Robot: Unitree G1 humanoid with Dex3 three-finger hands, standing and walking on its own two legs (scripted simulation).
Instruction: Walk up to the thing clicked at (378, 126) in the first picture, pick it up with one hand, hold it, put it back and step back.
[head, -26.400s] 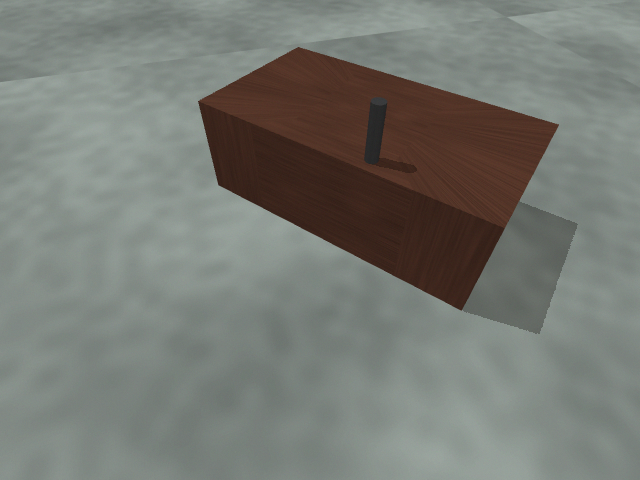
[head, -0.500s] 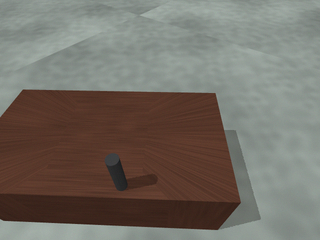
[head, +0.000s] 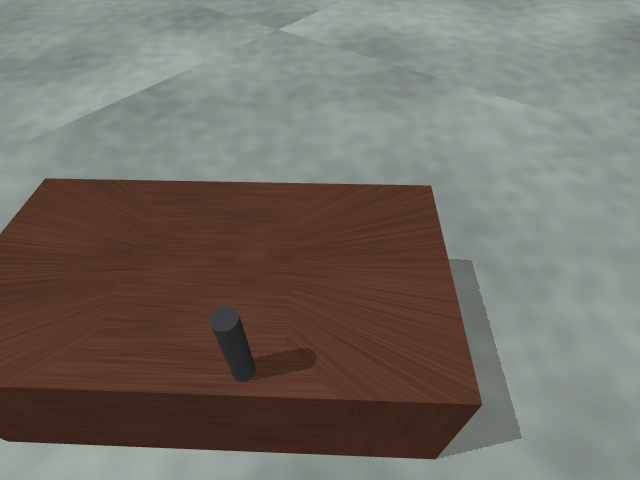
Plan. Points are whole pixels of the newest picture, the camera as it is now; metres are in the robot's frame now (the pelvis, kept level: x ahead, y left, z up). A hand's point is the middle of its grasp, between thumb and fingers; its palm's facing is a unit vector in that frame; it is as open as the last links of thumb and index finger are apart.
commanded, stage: stand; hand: left
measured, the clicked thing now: (235, 347) +0.41 +0.19 -0.23
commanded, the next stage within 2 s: step back in 0.16 s
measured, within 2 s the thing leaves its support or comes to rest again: neither
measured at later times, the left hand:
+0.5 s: hand out of the picture +0.07 +0.30 -0.17, palm faces -0.05 -0.92 -0.38, open 7.4 cm
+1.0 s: hand out of the picture -0.02 +0.29 -0.17, palm faces -0.12 -0.91 -0.40, open 7.4 cm
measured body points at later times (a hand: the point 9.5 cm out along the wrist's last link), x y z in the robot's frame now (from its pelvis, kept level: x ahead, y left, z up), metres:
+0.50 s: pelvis -0.06 +0.03 -0.02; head +0.01 +0.04 +0.42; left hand +0.07 +0.34 -0.15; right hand +0.03 -0.30 -0.13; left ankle -0.08 +0.15 -0.73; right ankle +0.00 -0.10 -0.75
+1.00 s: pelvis -0.15 +0.03 -0.03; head -0.08 +0.01 +0.41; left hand -0.01 +0.33 -0.14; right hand -0.07 -0.29 -0.16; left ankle -0.10 +0.16 -0.73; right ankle -0.15 -0.09 -0.75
